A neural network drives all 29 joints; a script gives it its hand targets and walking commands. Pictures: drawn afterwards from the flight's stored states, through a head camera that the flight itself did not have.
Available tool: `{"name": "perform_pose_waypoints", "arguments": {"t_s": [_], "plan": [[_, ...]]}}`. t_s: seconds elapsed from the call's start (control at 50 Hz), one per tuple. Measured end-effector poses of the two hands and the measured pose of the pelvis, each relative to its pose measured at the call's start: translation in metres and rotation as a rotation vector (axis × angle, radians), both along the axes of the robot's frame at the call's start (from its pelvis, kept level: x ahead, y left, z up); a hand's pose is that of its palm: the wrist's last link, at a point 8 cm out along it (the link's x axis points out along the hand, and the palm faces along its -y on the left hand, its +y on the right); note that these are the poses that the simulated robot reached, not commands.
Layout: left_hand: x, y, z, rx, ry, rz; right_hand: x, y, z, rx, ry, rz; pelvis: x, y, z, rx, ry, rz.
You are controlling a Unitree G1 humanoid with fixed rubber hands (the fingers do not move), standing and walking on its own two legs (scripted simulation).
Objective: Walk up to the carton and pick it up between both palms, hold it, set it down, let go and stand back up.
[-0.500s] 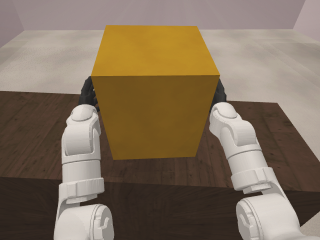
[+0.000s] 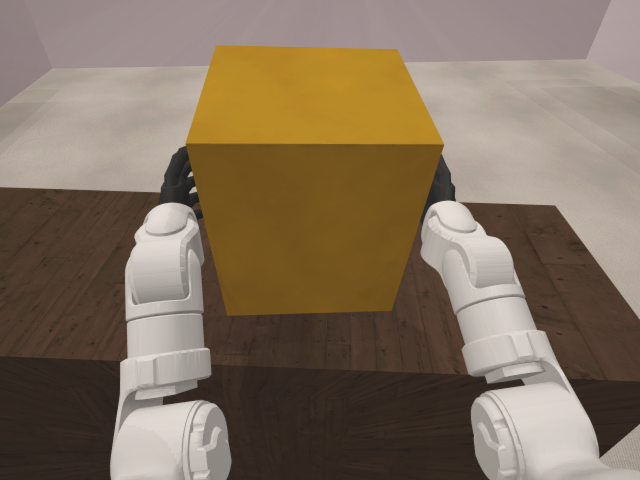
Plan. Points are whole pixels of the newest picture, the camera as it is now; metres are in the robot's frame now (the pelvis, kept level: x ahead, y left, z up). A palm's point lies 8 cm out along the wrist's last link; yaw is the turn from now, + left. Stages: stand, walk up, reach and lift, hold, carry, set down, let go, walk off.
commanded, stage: hold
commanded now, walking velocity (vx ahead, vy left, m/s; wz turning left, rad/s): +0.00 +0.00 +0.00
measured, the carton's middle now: (309, 186) +0.40 +0.00 +0.22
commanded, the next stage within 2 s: none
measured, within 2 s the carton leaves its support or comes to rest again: neither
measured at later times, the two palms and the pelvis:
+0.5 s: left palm (177, 213) +0.36 +0.16 +0.21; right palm (434, 208) +0.36 -0.14 +0.21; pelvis +0.00 +0.00 +0.00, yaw +0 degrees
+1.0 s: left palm (179, 214) +0.37 +0.16 +0.21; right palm (435, 208) +0.36 -0.14 +0.21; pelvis +0.00 +0.00 +0.00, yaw +1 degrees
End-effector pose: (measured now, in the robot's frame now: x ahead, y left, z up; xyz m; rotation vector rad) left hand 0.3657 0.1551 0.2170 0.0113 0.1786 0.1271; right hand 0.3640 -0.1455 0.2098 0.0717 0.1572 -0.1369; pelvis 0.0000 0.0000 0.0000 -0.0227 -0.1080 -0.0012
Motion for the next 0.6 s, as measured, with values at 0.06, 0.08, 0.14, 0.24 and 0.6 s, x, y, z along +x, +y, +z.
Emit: {"name": "perform_pose_waypoints", "arguments": {"t_s": [0.06,0.08,0.14,0.24,0.6], "plan": [[-0.0004,0.0008,-0.0004,-0.001,0.001,0.001,0.0002,0.0008,0.0006,-0.004,0.001,0.002,-0.0004,-0.0004,0.0,0.0,0.0,0.002],[-0.0005,0.0011,-0.0007,-0.001,0.001,0.002,0.0002,0.0011,0.0007,-0.004,0.001,0.002,-0.0006,-0.0006,0.0,0.0,0.0,0.003],[-0.001,0.0018,-0.0015,-0.002,0.003,0.003,0.0,0.0018,0.0005,-0.006,0.003,0.003,-0.0011,-0.0009,-0.0001,0.0,0.0,0.004],[-0.0016,0.0025,-0.0027,-0.002,0.005,0.003,-0.0004,0.0025,-0.0002,-0.008,0.005,0.004,-0.002,-0.0012,-0.0002,0.0,0.002,0.006],[-0.0007,0.0009,-0.0026,0.001,0.007,0.003,0.0004,0.0009,-0.0009,-0.006,0.007,0.004,-0.003,-0.0019,-0.0003,0.001,0.009,0.007]]}}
